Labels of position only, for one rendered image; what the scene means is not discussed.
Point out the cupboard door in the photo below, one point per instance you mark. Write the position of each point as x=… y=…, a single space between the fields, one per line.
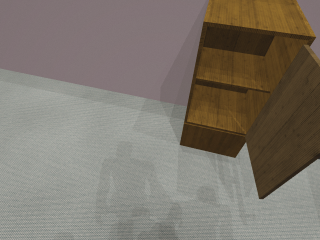
x=284 y=139

